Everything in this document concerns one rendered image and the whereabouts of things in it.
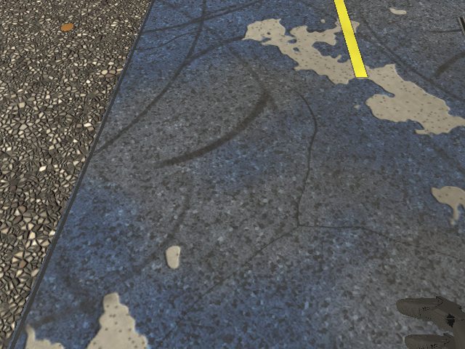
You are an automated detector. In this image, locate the robot right hand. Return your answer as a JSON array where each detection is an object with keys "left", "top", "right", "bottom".
[{"left": 396, "top": 296, "right": 465, "bottom": 349}]

